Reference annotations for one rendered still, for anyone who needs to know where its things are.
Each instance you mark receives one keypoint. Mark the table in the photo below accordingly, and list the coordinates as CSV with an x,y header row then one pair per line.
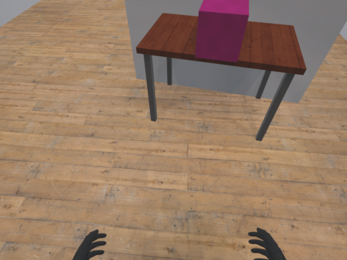
x,y
265,46

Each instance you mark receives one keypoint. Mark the carton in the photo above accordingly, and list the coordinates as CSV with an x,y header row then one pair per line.
x,y
221,28

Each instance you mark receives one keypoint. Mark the right robot hand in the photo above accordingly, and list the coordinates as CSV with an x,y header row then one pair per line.
x,y
271,251

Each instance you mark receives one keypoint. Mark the left robot hand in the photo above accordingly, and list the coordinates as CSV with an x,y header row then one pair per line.
x,y
83,252

